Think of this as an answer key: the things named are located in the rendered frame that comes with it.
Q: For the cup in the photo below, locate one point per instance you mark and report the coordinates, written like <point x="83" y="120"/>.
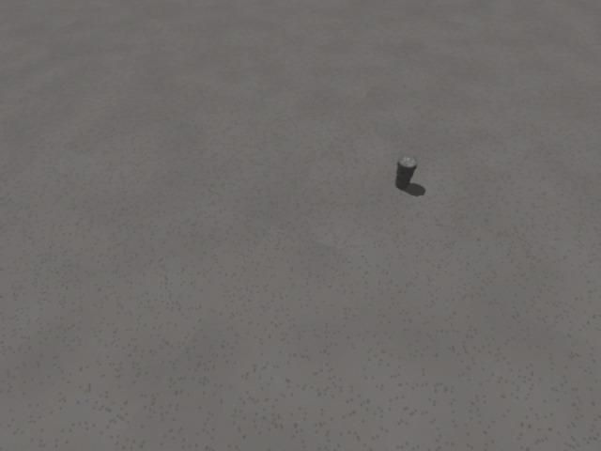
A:
<point x="406" y="166"/>

